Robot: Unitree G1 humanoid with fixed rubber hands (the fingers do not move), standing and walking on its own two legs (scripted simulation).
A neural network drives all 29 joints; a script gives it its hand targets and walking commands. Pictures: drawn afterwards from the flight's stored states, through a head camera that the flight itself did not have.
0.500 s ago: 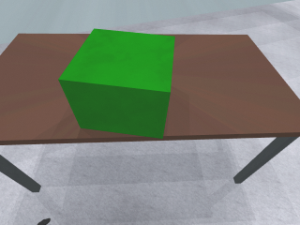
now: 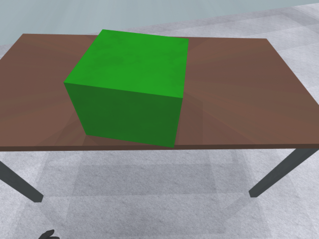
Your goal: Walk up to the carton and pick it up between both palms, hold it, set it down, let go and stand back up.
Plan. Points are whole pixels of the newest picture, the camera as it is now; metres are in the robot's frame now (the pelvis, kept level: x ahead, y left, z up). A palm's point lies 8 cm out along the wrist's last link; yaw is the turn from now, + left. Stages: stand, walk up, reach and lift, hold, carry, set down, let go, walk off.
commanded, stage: walk up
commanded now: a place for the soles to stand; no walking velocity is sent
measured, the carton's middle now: (137, 87) +0.57 +0.07 +0.03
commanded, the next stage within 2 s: none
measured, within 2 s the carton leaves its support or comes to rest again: neither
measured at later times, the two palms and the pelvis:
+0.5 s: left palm out of the picture +0.07 +0.29 -0.08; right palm out of the picture +0.09 -0.34 -0.10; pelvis +0.04 -0.02 +0.01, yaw +1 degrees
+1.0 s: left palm out of the picture +0.13 +0.35 -0.12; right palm (248, 210) +0.20 -0.26 -0.10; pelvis +0.09 +0.04 -0.01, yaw +4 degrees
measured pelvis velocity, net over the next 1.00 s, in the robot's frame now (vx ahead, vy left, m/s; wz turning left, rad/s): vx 0.09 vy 0.04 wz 0.07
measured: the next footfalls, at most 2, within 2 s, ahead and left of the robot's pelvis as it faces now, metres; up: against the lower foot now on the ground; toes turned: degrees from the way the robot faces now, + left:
left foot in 0.68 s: +0.22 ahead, +0.14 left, +0.00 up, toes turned -2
right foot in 1.08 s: +0.15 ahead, -0.08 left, +0.00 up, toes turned +3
